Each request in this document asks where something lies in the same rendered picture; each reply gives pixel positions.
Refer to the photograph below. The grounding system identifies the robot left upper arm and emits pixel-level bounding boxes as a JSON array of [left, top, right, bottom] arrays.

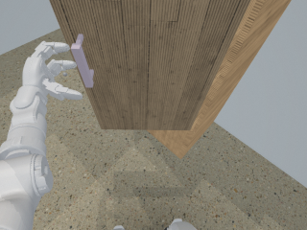
[[0, 153, 54, 230]]

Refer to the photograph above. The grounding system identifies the robot shin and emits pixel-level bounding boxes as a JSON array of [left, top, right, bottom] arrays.
[[171, 218, 182, 225], [113, 225, 124, 229]]

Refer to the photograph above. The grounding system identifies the robot left forearm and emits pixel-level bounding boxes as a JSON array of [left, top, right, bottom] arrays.
[[0, 85, 48, 161]]

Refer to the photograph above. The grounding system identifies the cupboard door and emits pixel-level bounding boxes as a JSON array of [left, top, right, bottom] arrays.
[[49, 0, 251, 130]]

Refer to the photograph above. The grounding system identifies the right robot shin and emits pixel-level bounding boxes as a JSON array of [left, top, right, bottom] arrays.
[[171, 218, 182, 225]]

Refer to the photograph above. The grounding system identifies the left robot hand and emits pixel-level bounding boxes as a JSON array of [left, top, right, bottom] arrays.
[[22, 41, 83, 101]]

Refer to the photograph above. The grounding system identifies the left robot shin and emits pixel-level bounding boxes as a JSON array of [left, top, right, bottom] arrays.
[[113, 225, 124, 229]]

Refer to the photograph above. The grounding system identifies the handle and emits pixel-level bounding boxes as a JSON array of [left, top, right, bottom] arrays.
[[71, 34, 94, 88]]

